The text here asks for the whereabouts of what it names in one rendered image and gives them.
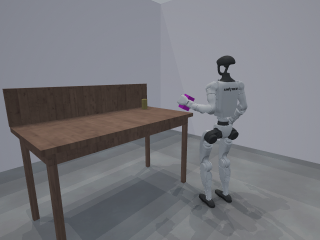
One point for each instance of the robot left upper arm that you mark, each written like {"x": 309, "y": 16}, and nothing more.
{"x": 211, "y": 95}

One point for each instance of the right robot forearm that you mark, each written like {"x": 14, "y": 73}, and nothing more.
{"x": 236, "y": 115}

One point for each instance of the table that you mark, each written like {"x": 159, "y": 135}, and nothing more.
{"x": 59, "y": 124}

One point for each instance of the left robot forearm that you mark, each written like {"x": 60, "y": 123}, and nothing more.
{"x": 198, "y": 107}

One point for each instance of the left robot foot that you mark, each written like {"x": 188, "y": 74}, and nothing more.
{"x": 209, "y": 202}

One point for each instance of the robot right upper arm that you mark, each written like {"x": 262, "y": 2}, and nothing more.
{"x": 241, "y": 97}

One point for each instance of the sponge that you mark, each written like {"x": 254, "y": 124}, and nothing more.
{"x": 185, "y": 107}

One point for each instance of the robot foot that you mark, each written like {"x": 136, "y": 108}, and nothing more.
{"x": 226, "y": 197}
{"x": 209, "y": 202}

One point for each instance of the right robot foot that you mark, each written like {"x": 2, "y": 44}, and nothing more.
{"x": 226, "y": 197}

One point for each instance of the robot left hand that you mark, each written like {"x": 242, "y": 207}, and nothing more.
{"x": 182, "y": 100}

